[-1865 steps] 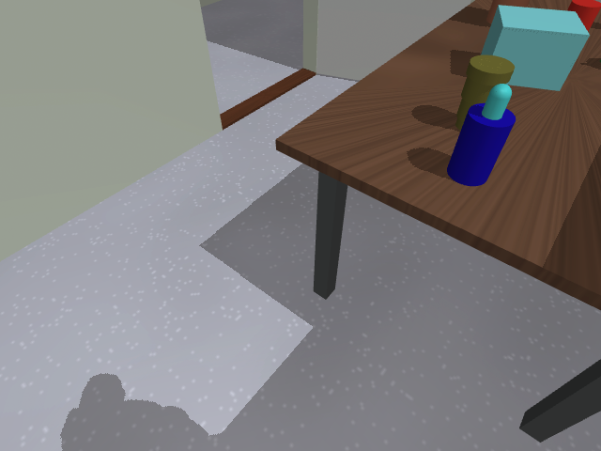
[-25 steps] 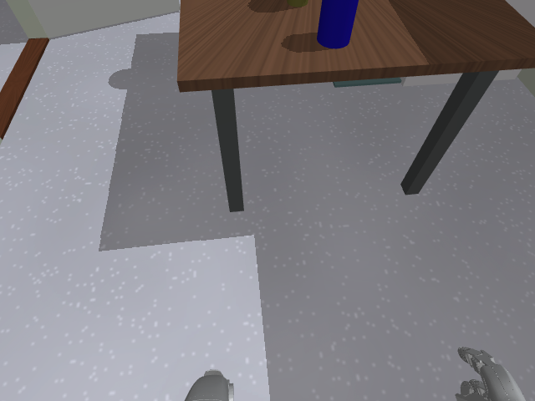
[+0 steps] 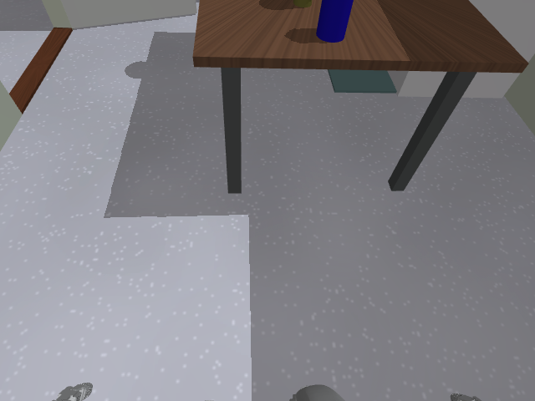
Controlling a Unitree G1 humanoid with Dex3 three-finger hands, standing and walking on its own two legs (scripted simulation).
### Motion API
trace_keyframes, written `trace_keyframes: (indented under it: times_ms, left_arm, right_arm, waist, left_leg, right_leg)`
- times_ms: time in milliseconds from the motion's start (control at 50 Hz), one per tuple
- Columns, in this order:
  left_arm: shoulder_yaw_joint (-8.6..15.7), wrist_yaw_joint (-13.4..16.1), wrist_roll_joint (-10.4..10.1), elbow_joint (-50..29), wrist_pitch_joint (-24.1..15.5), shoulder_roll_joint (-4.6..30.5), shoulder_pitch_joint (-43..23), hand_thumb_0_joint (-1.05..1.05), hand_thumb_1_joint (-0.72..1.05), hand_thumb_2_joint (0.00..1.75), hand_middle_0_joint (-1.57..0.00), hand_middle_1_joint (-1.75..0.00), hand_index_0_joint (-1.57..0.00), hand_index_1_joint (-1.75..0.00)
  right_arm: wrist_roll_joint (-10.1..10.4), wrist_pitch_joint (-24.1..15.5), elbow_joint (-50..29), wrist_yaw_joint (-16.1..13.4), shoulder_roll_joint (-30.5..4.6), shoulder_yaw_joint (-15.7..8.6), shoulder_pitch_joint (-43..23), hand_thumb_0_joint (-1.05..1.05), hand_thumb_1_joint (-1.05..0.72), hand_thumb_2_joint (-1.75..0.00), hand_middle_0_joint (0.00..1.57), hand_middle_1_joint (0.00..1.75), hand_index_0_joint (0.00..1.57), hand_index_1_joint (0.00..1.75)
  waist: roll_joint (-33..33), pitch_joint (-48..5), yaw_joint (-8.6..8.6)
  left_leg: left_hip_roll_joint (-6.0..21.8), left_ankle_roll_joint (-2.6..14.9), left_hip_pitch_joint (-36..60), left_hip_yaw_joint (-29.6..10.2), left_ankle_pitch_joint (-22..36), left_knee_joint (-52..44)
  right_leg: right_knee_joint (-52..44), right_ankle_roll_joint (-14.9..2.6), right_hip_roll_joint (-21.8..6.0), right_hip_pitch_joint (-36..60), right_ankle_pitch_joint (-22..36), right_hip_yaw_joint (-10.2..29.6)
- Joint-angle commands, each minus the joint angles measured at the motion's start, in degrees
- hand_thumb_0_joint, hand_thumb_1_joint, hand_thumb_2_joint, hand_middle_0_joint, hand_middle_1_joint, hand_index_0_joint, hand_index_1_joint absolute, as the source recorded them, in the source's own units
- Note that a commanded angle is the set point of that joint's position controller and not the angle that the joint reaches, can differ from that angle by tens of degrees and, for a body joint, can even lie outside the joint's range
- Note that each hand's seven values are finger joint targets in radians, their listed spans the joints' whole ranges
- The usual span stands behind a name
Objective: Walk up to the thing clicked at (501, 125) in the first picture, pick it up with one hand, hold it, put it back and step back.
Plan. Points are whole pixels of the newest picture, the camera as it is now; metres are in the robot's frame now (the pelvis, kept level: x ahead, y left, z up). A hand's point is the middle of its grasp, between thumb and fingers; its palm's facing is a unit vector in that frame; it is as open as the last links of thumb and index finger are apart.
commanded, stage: step back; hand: right
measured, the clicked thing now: out of the picture +1.12 -0.19 +0.06
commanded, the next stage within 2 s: stand in 1.16 s
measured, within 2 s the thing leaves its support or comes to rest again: neither
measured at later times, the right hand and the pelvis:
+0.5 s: hand out of the picture -0.02 -0.28 -0.15, palm faces -0.06 +0.93 -0.35, open 7.4 cm; pelvis -0.07 -0.01 +0.00, yaw +1 degrees
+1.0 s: hand out of the picture +0.05 -0.29 -0.16, palm faces -0.11 +0.92 -0.38, open 7.4 cm; pelvis -0.03 -0.02 +0.00, yaw +5 degrees
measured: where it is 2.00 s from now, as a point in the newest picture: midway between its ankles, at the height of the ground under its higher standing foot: outside the picture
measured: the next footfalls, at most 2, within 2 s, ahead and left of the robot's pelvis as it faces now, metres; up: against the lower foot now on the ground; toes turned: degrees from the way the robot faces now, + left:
right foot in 0.12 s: -0.04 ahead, -0.17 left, +0.00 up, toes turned +1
left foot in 0.40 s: -0.02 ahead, +0.11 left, +0.00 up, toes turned -1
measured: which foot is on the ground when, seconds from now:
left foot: down 0.00-0.14, up 0.16-0.38, down 0.40-0.74, up 0.76-0.98, down 1.00-1.00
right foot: up 0.00-0.10, down 0.12-0.44, up 0.46-0.68, down 0.70-1.00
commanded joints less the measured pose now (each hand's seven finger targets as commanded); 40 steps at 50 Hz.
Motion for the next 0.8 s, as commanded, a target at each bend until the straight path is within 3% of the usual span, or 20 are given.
trace_keyframes:
  times_ms: [0, 80, 100, 120, 140, 160, 220, 320, 380, 400, 420, 440, 460, 520, 580, 660, 680, 720, 740, 780]
  left_arm:
    - [2.6, -0.1, 0.3, -2.6, -3.6, 9.7, 2.2, 0.0, 0.9, 0.9, -0.2, -0.3, -0.2, -0.3]
    - [3.2, 0.8, 0.5, 5.1, -6.3, 9.6, 11.3, 0.0, 0.9, 0.9, -0.2, -0.3, -0.2, -0.3]
    - [4.2, 1.1, 1.4, 5.5, -6.9, 13.7, 10.7, 0.0, 0.9, 0.9, -0.2, -0.3, -0.2, -0.3]
    - [4.8, 1.3, 2.1, 4.1, -7.2, 17.6, 8.9, 0.0, 0.9, 0.9, -0.2, -0.3, -0.2, -0.3]
    - [5.5, 1.4, 2.2, 2.0, -6.9, 21.8, 3.7, 0.0, 0.9, 0.9, -0.2, -0.3, -0.2, -0.3]
    - [5.3, 1.7, 2.1, 1.4, -7.0, 22.0, -3.1, 0.0, 0.9, 0.9, -0.2, -0.3, -0.2, -0.3]
    - [3.6, 1.7, 1.4, 2.5, -8.0, 15.4, -2.8, 0.0, 0.9, 0.9, -0.2, -0.3, -0.2, -0.3]
    - [4.4, 1.2, 1.7, 4.9, -8.0, 17.4, 2.2, 0.0, 0.9, 0.9, -0.2, -0.3, -0.2, -0.3]
    - [2.6, 0.8, 1.1, 4.8, -7.1, 14.4, 1.5, 0.0, 0.9, 0.9, -0.2, -0.3, -0.2, -0.3]
    - [1.6, 0.8, 0.9, 4.8, -6.9, 11.0, 3.4, 0.0, 0.9, 0.9, -0.2, -0.3, -0.2, -0.3]
    - [0.5, 0.6, 0.0, 3.9, -7.1, 7.0, 4.2, 0.0, 0.9, 0.9, -0.2, -0.3, -0.2, -0.3]
    - [2.1, 1.2, 0.2, 4.2, -7.2, 12.5, -0.8, 0.0, 0.9, 0.9, -0.2, -0.3, -0.2, -0.3]
    - [2.2, 1.3, 0.2, 4.3, -7.4, 14.2, -2.0, 0.0, 0.9, 0.9, -0.2, -0.3, -0.2, -0.3]
    - [2.0, 0.4, -0.1, 5.4, -7.8, 12.2, 2.0, 0.0, 0.9, 0.9, -0.2, -0.3, -0.2, -0.3]
    - [2.0, 0.0, -0.1, 5.7, -7.8, 10.8, 0.3, 0.0, 0.9, 0.9, -0.2, -0.3, -0.2, -0.3]
    - [2.1, 1.0, -0.3, 8.4, -8.5, 9.7, 5.5, 0.0, 0.9, 0.9, -0.2, -0.3, -0.2, -0.3]
    - [2.8, 1.4, 0.1, 9.2, -8.5, 11.7, 6.7, 0.0, 0.9, 0.9, -0.2, -0.3, -0.2, -0.3]
    - [3.5, 1.6, 0.7, 7.7, -8.5, 17.5, 2.9, 0.0, 0.9, 0.9, -0.2, -0.3, -0.2, -0.3]
    - [3.6, 1.2, 0.9, 6.2, -8.5, 18.1, -2.4, 0.0, 0.9, 0.9, -0.2, -0.3, -0.2, -0.3]
    - [2.8, 1.1, 0.5, 5.7, -8.6, 14.8, -4.0, 0.0, 0.9, 0.9, -0.2, -0.3, -0.2, -0.3]
  right_arm:
    - [-0.1, -1.4, -4.5, -0.5, -15.2, -5.5, -1.2, 0.0, -0.9, -0.9, 0.2, 0.3, 0.2, 0.3]
    - [-0.1, 0.9, -3.2, 0.9, -15.2, -5.3, -1.5, 0.0, -0.9, -0.9, 0.2, 0.3, 0.2, 0.3]
    - [0.4, 0.9, -3.9, 1.0, -11.1, -4.0, -0.6, 0.0, -0.9, -0.9, 0.2, 0.3, 0.2, 0.3]
    - [0.5, 0.7, -5.0, 1.0, -8.7, -3.1, -0.7, 0.0, -0.9, -0.9, 0.2, 0.3, 0.2, 0.3]
    - [0.3, 0.7, -5.3, 0.5, -12.5, -4.7, -5.5, 0.0, -0.9, -0.9, 0.2, 0.3, 0.2, 0.3]
    - [0.7, 0.7, -3.5, 0.8, -15.5, -6.0, -4.5, 0.0, -0.9, -0.9, 0.2, 0.3, 0.2, 0.3]
    - [1.4, 0.0, -0.5, 1.7, -13.1, -4.9, -2.2, 0.0, -0.9, -0.9, 0.2, 0.3, 0.2, 0.3]
    - [0.2, -1.4, -0.1, 3.2, -13.2, -4.8, -3.0, 0.0, -0.9, -0.9, 0.2, 0.3, 0.2, 0.3]
    - [0.1, -2.7, 3.1, 2.9, -12.9, -5.7, 3.2, 0.0, -0.9, -0.9, 0.2, 0.3, 0.2, 0.3]
    - [-0.1, -3.2, 4.1, 2.6, -14.1, -6.4, 5.4, 0.0, -0.9, -0.9, 0.2, 0.3, 0.2, 0.3]
    - [-0.5, -3.7, 3.9, 2.3, -18.6, -7.6, 6.8, 0.0, -0.9, -0.9, 0.2, 0.3, 0.2, 0.3]
    - [0.0, -3.5, 3.8, 2.5, -22.7, -8.1, 8.0, 0.0, -0.9, -0.9, 0.2, 0.3, 0.2, 0.3]
    - [0.3, -3.3, 3.8, 2.5, -22.3, -8.3, 6.5, 0.0, -0.9, -0.9, 0.2, 0.3, 0.2, 0.3]
    - [0.2, -3.8, 2.8, 2.1, -15.8, -6.3, 3.2, 0.0, -0.9, -0.9, 0.2, 0.3, 0.2, 0.3]
    - [0.6, -3.8, 3.5, 2.0, -16.2, -6.3, 4.6, 0.0, -0.9, -0.9, 0.2, 0.3, 0.2, 0.3]
    - [2.0, -2.4, 2.0, 1.5, -12.2, -3.8, -0.9, 0.0, -0.9, -0.9, 0.2, 0.3, 0.2, 0.3]
    - [2.5, -2.2, 1.6, 1.3, -9.5, -3.0, -0.9, 0.0, -0.9, -0.9, 0.2, 0.3, 0.2, 0.3]
    - [2.3, -1.4, 2.0, 0.5, -8.2, -2.4, 1.5, 0.0, -0.9, -0.9, 0.2, 0.3, 0.2, 0.3]
    - [1.7, -1.1, 4.1, 0.3, -11.8, -3.7, 4.0, 0.0, -0.9, -0.9, 0.2, 0.3, 0.2, 0.3]
    - [1.6, -1.5, 5.8, 0.7, -12.7, -3.7, 4.3, 0.0, -0.9, -0.9, 0.2, 0.3, 0.2, 0.3]
  waist:
    - [13.3, -11.0, -0.61]
    - [10.6, -12.6, 2.05]
    - [2.0, -10.9, 1.45]
    - [-7.8, -8.0, 1.36]
    - [-6.0, -4.7, 3.88]
    - [-7.6, -0.6, 1.36]
    - [-3.2, -0.6, -0.56]
    - [-9.7, -1.5, 2.61]
    - [-5.7, -6.8, -1.04]
    - [1.2, -9.2, -1.17]
    - [14.3, -10.8, -1.3]
    - [10.9, -8.2, -3.38]
    - [9.4, -4.8, -2.62]
    - [8.1, -4.1, 0.11]
    - [10.7, -5.4, -1.41]
    - [9.1, -10.4, 3.3]
    - [5.3, -11.9, 4.23]
    - [-6.3, -11.8, 3.18]
    - [-4.8, -9.2, 1.41]
    - [-3.0, -5.3, 0.37]
  left_leg:
    - [10.3, 11.11, 9.3, -9.6, 2.6, -9.8]
    - [6.1, 7.68, 1.9, -4.3, -7.3, 2.4]
    - [1.6, 4.33, -8.7, -2.4, -12.1, 9.5]
    - [-4.2, 0.58, -18.9, -3.5, -18.6, 15.0]
    - [-1.3, -1.01, -11.5, -10.1, -18.2, 18.4]
    - [0.6, -1.11, -5.2, -10.8, -15.2, 23.5]
    - [-3.9, -1.83, -7.9, -7.2, -8.3, 22.1]
    - [-1.1, -1.95, -6.3, -2.5, -13.8, 5.4]
    - [-3.5, 0.23, 10.0, -0.2, -7.9, -12.2]
    - [-0.2, 1.26, 16.9, -8.2, -9.2, -14.4]
    - [12.2, 6.51, 22.7, -29.0, -12.0, -19.6]
    - [17.0, 13.13, 15.5, -36.5, -16.9, -20.3]
    - [18.5, 15.74, 10.5, -36.4, -18.8, -21.1]
    - [10.8, 10.63, 13.5, -19.8, -2.2, -16.5]
    - [10.5, 10.16, 9.5, -17.4, 7.7, -15.2]
    - [4.9, 5.29, 1.7, -7.3, 16.9, -2.5]
    - [2.6, 3.09, -3.5, -7.9, 10.7, 1.0]
    - [-4.6, 0.03, -7.3, -5.3, -18.1, 14.1]
    - [-1.8, -0.68, -2.8, -5.6, -20.9, 17.8]
    - [-0.8, -0.47, -3.2, -5.6, -18.1, 14.7]
  right_leg:
    - [-22.5, 0.63, -4.6, 3.0, 0.4, -3.7]
    - [-50.8, -0.84, -2.6, 19.1, 8.5, -7.4]
    - [-49.3, -2.9, -7.2, 22.6, 4.6, 4.7]
    - [-52.1, -5.99, -18.1, 18.9, -5.1, 21.5]
    - [-56.5, -13.76, -27.8, 1.4, -18.0, 28.9]
    - [-57.7, -14.73, -28.8, -7.9, -22.7, 28.8]
    - [-50.2, -10.24, -17.4, 2.5, -1.0, 8.6]
    - [-50.1, -10.21, -18.8, 9.8, -9.2, 9.8]
    - [-38.8, -7.15, -15.9, 7.2, 6.1, 3.0]
    - [-28.8, -5.39, -12.6, 3.0, 9.8, -0.7]
    - [-16.1, -1.8, -5.0, -8.1, 3.6, -8.1]
    - [-13.2, -1.71, -5.8, -8.8, -4.8, -6.3]
    - [-13.1, -2.15, -7.5, -7.0, -5.2, -4.8]
    - [-18.3, -2.05, -8.8, -6.4, 0.7, -5.8]
    - [-25.2, -1.3, -6.9, 1.8, 3.5, -9.0]
    - [-43.6, -1.85, -4.4, 20.5, 18.7, -11.2]
    - [-42.9, -2.58, -7.4, 26.0, 21.5, -6.3]
    - [-53.5, -11.05, -26.9, 19.3, 6.5, 18.1]
    - [-53.3, -15.03, -29.6, 11.6, 1.7, 21.1]
    - [-51.0, -12.67, -24.5, 10.4, 9.0, 12.5]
